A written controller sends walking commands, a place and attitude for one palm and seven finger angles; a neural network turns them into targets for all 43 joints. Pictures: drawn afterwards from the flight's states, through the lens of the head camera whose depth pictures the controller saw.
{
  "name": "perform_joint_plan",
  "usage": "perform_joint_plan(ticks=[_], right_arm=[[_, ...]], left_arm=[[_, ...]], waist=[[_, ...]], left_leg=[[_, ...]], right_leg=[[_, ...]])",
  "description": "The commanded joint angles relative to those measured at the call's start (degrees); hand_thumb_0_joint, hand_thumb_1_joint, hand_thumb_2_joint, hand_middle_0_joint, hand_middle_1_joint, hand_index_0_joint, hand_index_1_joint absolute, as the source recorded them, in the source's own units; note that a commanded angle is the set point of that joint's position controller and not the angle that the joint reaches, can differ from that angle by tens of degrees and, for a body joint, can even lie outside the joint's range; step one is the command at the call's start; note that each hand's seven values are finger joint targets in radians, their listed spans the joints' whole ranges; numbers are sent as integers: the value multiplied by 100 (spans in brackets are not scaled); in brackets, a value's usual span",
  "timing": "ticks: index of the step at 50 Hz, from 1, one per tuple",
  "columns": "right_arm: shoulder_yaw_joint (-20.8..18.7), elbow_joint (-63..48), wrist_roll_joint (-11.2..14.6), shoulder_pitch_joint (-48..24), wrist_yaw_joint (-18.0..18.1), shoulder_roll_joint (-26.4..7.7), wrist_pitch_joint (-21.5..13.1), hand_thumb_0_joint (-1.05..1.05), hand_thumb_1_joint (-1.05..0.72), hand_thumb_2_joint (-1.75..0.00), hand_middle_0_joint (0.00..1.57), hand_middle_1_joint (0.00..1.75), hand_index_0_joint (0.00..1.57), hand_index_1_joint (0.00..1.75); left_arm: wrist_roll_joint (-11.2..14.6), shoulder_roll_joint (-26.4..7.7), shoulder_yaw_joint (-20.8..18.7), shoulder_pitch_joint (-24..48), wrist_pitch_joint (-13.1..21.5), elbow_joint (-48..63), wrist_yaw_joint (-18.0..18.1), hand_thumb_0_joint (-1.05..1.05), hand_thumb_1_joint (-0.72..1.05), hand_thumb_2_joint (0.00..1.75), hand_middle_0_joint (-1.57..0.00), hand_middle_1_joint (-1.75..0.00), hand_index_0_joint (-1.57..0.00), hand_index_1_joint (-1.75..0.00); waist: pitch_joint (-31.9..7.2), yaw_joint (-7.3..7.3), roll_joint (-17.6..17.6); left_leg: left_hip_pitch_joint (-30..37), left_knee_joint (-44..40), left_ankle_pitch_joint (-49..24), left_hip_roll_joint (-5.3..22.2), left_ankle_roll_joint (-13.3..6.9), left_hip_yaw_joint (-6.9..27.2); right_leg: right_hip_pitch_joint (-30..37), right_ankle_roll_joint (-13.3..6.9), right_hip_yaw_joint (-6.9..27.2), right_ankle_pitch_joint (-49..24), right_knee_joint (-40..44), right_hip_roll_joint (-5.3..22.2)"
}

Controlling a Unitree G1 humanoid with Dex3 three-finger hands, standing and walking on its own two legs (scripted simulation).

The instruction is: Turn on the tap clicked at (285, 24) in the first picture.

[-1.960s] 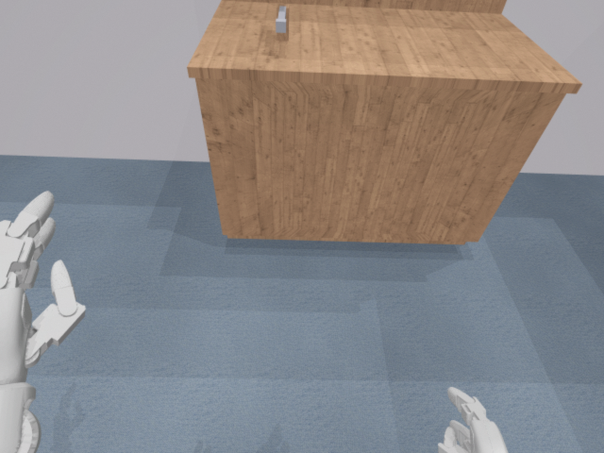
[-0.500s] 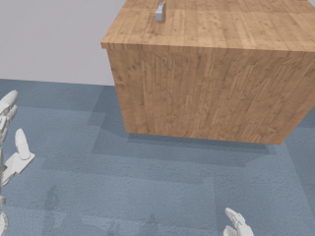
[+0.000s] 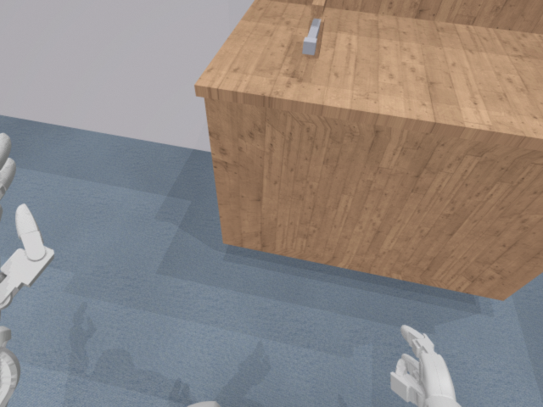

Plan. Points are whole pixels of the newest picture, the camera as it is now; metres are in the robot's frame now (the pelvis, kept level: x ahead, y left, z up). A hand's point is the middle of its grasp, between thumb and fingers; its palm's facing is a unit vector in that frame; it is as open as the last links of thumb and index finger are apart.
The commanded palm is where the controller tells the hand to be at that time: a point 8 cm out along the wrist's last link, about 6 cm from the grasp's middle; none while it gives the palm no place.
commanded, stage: turn to face it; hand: left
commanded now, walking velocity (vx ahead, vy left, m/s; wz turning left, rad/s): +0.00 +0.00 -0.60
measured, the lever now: (309, 46) +0.83 +0.00 +0.14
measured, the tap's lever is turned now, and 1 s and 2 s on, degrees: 0 0 0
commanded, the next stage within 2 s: take the last steps up to it in 0.88 s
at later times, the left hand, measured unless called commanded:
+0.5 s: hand (204, 247) +0.24 +0.10 +0.18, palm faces +0.16 -0.86 -0.47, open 7.4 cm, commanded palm +0.19 +0.17 +0.19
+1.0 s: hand (191, 287) +0.19 +0.10 +0.19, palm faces +0.08 -0.93 -0.36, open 7.4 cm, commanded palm +0.16 +0.15 +0.19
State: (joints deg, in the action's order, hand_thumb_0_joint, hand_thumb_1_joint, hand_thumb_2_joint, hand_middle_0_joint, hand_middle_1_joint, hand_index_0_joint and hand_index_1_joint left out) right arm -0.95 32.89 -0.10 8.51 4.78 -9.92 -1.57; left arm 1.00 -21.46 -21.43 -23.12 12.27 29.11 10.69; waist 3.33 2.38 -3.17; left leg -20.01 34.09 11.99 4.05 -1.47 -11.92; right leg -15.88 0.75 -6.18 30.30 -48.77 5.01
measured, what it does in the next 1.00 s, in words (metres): walks backwards, turning right: right foot, then left foot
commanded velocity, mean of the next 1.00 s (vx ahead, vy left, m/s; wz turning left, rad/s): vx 0.01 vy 0.00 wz -0.39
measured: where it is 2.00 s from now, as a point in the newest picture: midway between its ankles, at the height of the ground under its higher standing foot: outside the picture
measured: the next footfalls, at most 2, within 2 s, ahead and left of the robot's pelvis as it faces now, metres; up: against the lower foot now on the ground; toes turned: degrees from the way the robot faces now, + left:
right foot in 0.28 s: +0.03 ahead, -0.15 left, +0.00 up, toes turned -14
left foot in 0.76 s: +0.01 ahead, +0.06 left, +0.00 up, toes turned -16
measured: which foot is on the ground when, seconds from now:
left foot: down 0.00-0.30, up 0.32-0.74, down 0.76-1.00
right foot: up 0.00-0.26, down 0.28-0.78, up 0.80-1.00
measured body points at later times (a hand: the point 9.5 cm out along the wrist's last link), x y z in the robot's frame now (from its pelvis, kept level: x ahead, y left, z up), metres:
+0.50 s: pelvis -0.03 -0.06 +0.01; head +0.00 -0.10 +0.46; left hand +0.23 +0.15 +0.21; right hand +0.06 -0.35 -0.10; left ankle -0.01 +0.08 -0.64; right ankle -0.01 -0.14 -0.72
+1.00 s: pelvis -0.10 -0.04 +0.01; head -0.10 -0.03 +0.46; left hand +0.18 +0.15 +0.21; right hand -0.02 -0.29 -0.07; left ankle -0.03 +0.07 -0.72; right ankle -0.14 -0.15 -0.70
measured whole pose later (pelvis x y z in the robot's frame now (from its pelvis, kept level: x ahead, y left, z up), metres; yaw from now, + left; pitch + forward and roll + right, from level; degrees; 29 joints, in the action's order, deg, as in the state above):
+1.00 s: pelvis -0.10 -0.04 +0.01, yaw -24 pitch -1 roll -2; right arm 1.7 33.7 0.6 14.1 1.8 -8.0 -4.3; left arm 0.2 -18.6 -18.8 -24.0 10.6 25.5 8.4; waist -0.5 2.5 2.0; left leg -15.1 32.0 15.4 6.4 0.9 -5.7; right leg -18.6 2.5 -2.7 23.6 -40.6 -0.5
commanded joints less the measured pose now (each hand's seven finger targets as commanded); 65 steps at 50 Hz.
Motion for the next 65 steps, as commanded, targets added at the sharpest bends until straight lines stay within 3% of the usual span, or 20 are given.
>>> perform_joint_plan(ticks=[1,6,12,13,15,16,22,31,36,37,39,41,45,51,52,54,56,58,61,65], right_arm=[[-188,-759,-51,-81,-136,-855,-411,0,-90,-90,20,30,20,30],[-194,-926,-6,-138,-390,-846,-640,0,-90,-90,20,30,20,30],[-253,-989,91,84,-389,-860,-614,0,-90,-90,20,30,20,30],[-237,-959,99,158,-374,-831,-597,0,-90,-90,20,30,20,30],[-132,-1077,102,38,-316,-544,-555,0,-90,-90,20,30,20,30],[-103,-1064,111,-222,-288,-573,-564,0,-90,-90,20,30,20,30],[-30,-817,100,-337,-215,-622,-228,0,-90,-90,20,30,20,30],[-228,-965,81,-153,-250,-843,-204,0,-90,-90,20,30,20,30],[-197,-967,106,65,-224,-867,-137,0,-90,-90,20,30,20,30],[-222,-982,118,45,-192,-921,-162,0,-90,-90,20,30,20,30],[-205,-1063,74,-59,-141,-1068,-189,0,-90,-90,20,30,20,30],[-146,-929,17,-103,-131,-817,-302,0,-90,-90,20,30,20,30],[-194,-766,71,71,-219,-914,-467,0,-90,-90,20,30,20,30],[-174,-645,68,-7,-254,-933,-679,0,-90,-90,20,30,20,30],[-157,-630,67,-8,-254,-880,-654,0,-90,-90,20,30,20,30],[-68,-674,24,-92,-217,-654,-541,0,-90,-90,20,30,20,30],[-187,-683,41,-318,-199,-802,-453,0,-90,-90,20,30,20,30],[-65,-627,31,-314,-211,-675,-307,0,-90,-90,20,30,20,30],[-31,-574,25,-261,-172,-624,-235,0,-90,-90,20,30,20,30],[-182,-553,-1,-71,-83,-727,-390,0,-90,-90,20,30,20,30]], left_arm=[[-31,-969,-360,912,396,1503,-13,0,90,90,-20,-30,-20,-30],[110,-841,-510,258,381,1794,-98,0,90,90,-20,-30,-20,-30],[164,-801,-681,-9,249,842,-170,0,90,90,-20,-30,-20,-30],[159,-814,-618,59,252,780,-183,0,90,90,-20,-30,-20,-30],[112,-1244,-807,228,264,703,-115,0,90,90,-20,-30,-20,-30],[202,-1181,-860,278,167,700,-65,0,90,90,-20,-30,-20,-30],[158,-1109,-744,-12,294,1302,2,0,90,90,-20,-30,-20,-30],[228,-1187,-1050,-815,415,1100,-50,0,90,90,-20,-30,-20,-30],[165,-993,-751,-440,343,982,-119,0,90,90,-20,-30,-20,-30],[165,-968,-639,-215,359,1158,-141,0,90,90,-20,-30,-20,-30],[88,-929,-585,63,432,1279,-147,0,90,90,-20,-30,-20,-30],[1,-1008,-604,117,391,993,-147,0,90,90,-20,-30,-20,-30],[-73,-508,3,634,287,956,-222,0,90,90,-20,-30,-20,-30],[-108,-717,-156,1017,266,926,-150,0,90,90,-20,-30,-20,-30],[-127,-896,-318,799,251,837,-118,0,90,90,-20,-30,-20,-30],[-35,-1234,-652,612,264,923,-29,0,90,90,-20,-30,-20,-30],[35,-1196,-669,199,198,966,-43,0,90,90,-20,-30,-20,-30],[55,-1120,-806,-395,233,1016,-40,0,90,90,-20,-30,-20,-30],[54,-1108,-930,-670,363,1025,-18,0,90,90,-20,-30,-20,-30],[4,-927,-679,-343,377,1132,27,0,90,90,-20,-30,-20,-30]], waist=[[-1026,-207,1791],[-927,-160,2072],[-965,-138,1376],[-976,-162,1045],[-957,-136,-1423],[-1044,-2,-1658],[-1362,-206,-292],[-1335,-54,-212],[-1270,-220,-104],[-1223,-249,206],[-851,-124,1506],[-702,-76,1809],[-198,-170,1531],[-633,-225,1392],[-809,-265,1085],[-871,-274,-613],[-650,-130,-952],[-647,-212,-332],[-846,-252,-441],[-891,-256,-397]], left_leg=[[1447,-1381,-2353,2151,-816,1883],[501,-1590,-526,1829,-382,772],[394,-688,85,1648,31,166],[335,-178,171,1453,143,131],[-953,1840,2185,250,533,86],[-1255,2792,2251,85,560,719],[-1501,3408,1119,47,671,1145],[-564,1111,1331,-142,412,1076],[883,-681,755,-180,217,979],[1219,-1172,616,27,155,1054],[1298,-1858,216,1374,-470,2521],[172,-2151,284,1992,-869,2565],[121,-1582,-307,1431,-523,1350],[51,-742,152,1003,-106,1062],[-55,-380,796,785,-18,899],[-943,1024,1807,-75,210,520],[-1466,2489,1564,-23,221,1116],[-1629,2541,1232,137,255,1234],[-1047,1359,948,114,243,938],[198,-70,730,-114,121,586]], right_leg=[[-1185,64,620,153,-1099,-40],[-419,162,79,-495,-36,-202],[108,214,-248,-1138,1419,-496],[296,126,-29,-1514,1915,-398],[753,-687,2624,-4512,2665,1066],[727,-934,3003,-5269,2803,1366],[1515,-838,1788,-5552,2355,829],[872,-1086,2612,-3146,3060,827],[-68,-649,2576,-1606,3233,466],[-261,-502,2365,-1467,2965,264],[-1084,-84,1519,-925,1550,-717],[-877,62,943,-478,-578,-661],[-722,151,450,-466,148,-555],[728,118,-8,-1391,2291,-576],[873,-74,322,-1327,2535,-284],[971,-838,2375,-966,3122,1040],[692,-1270,3240,480,3805,1542],[771,-1337,2679,-204,3630,1459],[764,-1092,1657,-1388,3372,1089],[344,-921,1558,-591,3264,1001]])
